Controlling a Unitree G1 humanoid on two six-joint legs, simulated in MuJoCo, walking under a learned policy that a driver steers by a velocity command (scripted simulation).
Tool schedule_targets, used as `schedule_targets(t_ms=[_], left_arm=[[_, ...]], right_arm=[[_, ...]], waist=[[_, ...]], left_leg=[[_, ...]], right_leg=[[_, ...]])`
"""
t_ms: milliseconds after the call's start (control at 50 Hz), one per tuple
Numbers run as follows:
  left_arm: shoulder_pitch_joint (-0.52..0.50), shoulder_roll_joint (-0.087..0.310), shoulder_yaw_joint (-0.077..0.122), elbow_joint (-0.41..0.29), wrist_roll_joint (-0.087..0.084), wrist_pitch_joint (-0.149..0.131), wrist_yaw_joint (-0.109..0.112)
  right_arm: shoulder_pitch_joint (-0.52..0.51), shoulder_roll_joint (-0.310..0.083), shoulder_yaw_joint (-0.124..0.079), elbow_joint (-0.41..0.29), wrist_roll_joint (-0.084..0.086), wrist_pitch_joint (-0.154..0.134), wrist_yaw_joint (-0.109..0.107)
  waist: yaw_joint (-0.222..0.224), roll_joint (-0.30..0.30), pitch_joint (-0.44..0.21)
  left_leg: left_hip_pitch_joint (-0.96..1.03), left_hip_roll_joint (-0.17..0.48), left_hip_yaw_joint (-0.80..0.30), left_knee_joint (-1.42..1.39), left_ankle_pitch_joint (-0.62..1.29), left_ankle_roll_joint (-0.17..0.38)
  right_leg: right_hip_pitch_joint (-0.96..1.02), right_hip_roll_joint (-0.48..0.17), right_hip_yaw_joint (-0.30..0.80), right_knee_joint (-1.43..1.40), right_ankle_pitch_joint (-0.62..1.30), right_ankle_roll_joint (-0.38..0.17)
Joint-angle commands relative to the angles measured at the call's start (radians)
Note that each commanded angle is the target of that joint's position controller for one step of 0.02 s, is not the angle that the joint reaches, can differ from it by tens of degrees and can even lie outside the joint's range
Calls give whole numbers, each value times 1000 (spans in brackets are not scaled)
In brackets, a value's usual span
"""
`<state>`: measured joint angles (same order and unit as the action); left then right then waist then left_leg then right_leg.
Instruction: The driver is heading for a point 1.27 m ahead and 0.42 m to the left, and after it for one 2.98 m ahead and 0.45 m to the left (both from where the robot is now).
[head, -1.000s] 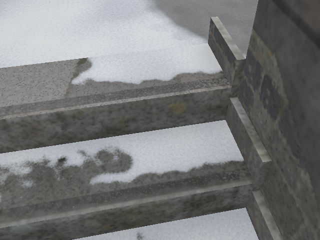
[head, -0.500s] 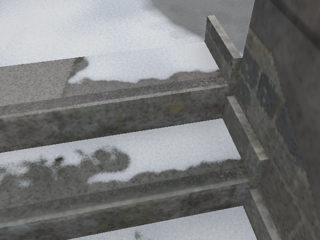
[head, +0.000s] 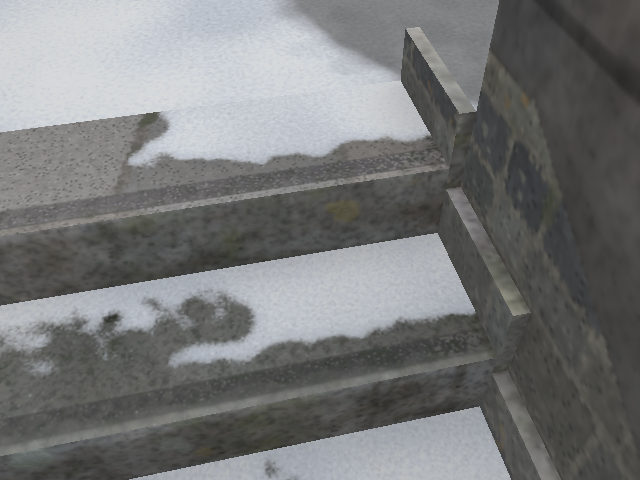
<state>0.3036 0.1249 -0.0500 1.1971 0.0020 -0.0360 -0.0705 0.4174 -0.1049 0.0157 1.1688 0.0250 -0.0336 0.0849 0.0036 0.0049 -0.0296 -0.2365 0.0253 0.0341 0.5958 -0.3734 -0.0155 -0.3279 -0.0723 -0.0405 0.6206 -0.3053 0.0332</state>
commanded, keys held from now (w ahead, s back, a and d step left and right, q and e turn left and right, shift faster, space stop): w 1.00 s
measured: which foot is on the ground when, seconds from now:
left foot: down 0.00-1.00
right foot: down 0.00-1.00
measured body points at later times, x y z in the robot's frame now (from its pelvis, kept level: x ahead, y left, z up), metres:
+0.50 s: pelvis +0.00 +0.00 +0.00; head +0.00 -0.01 +0.45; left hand -0.03 +0.19 -0.16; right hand -0.06 -0.19 -0.17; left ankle -0.04 +0.13 -0.73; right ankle +0.01 -0.14 -0.73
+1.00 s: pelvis +0.00 +0.00 +0.00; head +0.00 -0.01 +0.45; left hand -0.03 +0.20 -0.16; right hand -0.05 -0.20 -0.17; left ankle -0.04 +0.13 -0.73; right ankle +0.01 -0.14 -0.73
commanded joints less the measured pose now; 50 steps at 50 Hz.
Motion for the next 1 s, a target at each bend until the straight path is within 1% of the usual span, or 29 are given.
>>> schedule_targets(t_ms=[20, 80, 100, 120, 140, 160, 180, 200, 220, 240, 260, 280, 540, 560, 580, 660, 1000], left_arm=[[48, 43, 2, -16, 0, -9, -4], [50, 43, 2, -17, 0, -9, -3], [63, 49, 6, -10, -6, -9, 1], [60, 49, 6, -11, -5, -10, 4], [45, 42, 5, -21, 6, -9, 0], [50, 43, 6, -19, 7, -7, -1], [69, 48, 8, -9, -5, -8, 3], [58, 42, 7, -17, 1, -7, 2], [60, 44, 8, -17, 2, -6, 2], [70, 48, 9, -10, -5, -7, 4], [60, 40, 7, -17, 1, -7, 3], [62, 41, 8, -17, 2, -6, 2], [70, 38, 9, -15, 1, -7, 1], [68, 48, 12, -17, 5, -9, -1], [66, 47, 12, -17, 6, -10, -1], [68, 44, 13, -17, 4, -12, -2], [58, 52, 17, -23, 3, -20, -2]], right_arm=[[114, -54, -6, 8, 0, -1, 0], [116, -52, -6, 9, 0, -1, 0], [110, -71, -9, 7, -1, -5, -5], [108, -68, -8, 6, 0, -8, -7], [110, -57, -6, 14, -1, -9, -4], [109, -55, -5, 14, -1, -10, -3], [106, -61, -7, 8, 2, -11, -6], [103, -65, -7, 13, 1, -14, -7], [102, -63, -6, 14, 1, -16, -8], [104, -59, -5, 11, 3, -14, -8], [103, -63, -6, 16, 2, -16, -8], [101, -63, -6, 16, 2, -16, -8], [88, -67, -5, 19, 4, -18, -9], [82, -77, -6, 17, 5, -22, -10], [80, -77, -6, 17, 5, -25, -11], [74, -73, -5, 15, 6, -28, -12], [57, -80, -2, 16, 9, -34, -16]], waist=[[-4, -7, 94], [-3, -7, 94], [-3, -9, 85], [-2, -7, 90], [1, 1, 97], [1, -3, 93], [-2, -10, 88], [-1, 3, 98], [0, -2, 95], [-2, -12, 91], [-2, 3, 99], [-1, -2, 96], [-1, -10, 95], [1, -14, 92], [1, -11, 91], [2, -11, 90], [5, -14, 89]], left_leg=[[-59, -8, 16, -117, 155, 29], [-59, -8, 16, -118, 154, 29], [-63, -1, 16, -118, 152, 28], [-68, -1, 15, -117, 149, 28], [-77, -8, 20, -116, 154, 27], [-76, -7, 21, -116, 157, 27], [-67, 1, 17, -115, 153, 28], [-75, -4, 21, -115, 157, 27], [-76, -4, 22, -115, 160, 27], [-68, 2, 15, -113, 156, 29], [-75, -4, 22, -114, 159, 27], [-74, -4, 23, -113, 161, 27], [-69, -4, 26, -110, 164, 28], [-64, -3, 21, -109, 167, 30], [-64, -3, 21, -109, 168, 30], [-62, -2, 20, -107, 170, 31], [-67, 0, 20, -104, 153, 30]], right_leg=[[-16, 16, -52, -104, 129, -41], [-16, 16, -52, -104, 129, -41], [-8, 19, -54, -103, 114, -36], [-10, 18, -53, -101, 113, -36], [-2, 15, -52, -104, 130, -37], [2, 16, -51, -104, 133, -39], [-7, 19, -53, -102, 118, -37], [-3, 15, -52, -104, 123, -37], [0, 16, -52, -104, 124, -37], [-8, 19, -54, -101, 117, -36], [-4, 15, -53, -103, 123, -36], [-2, 15, -52, -104, 124, -37], [-7, 12, -52, -99, 123, -38], [-10, 12, -52, -99, 128, -39], [-11, 11, -52, -98, 129, -40], [-16, 8, -50, -95, 126, -40], [-21, 2, -48, -92, 116, -42]])
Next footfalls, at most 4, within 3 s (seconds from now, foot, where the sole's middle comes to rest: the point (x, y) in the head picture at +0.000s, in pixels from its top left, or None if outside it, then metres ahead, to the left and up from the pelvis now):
none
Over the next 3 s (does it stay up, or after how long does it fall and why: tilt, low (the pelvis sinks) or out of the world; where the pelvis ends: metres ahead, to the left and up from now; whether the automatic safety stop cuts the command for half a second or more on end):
stays up -0.01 0.00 0.00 its command is cut before an obstacle from the start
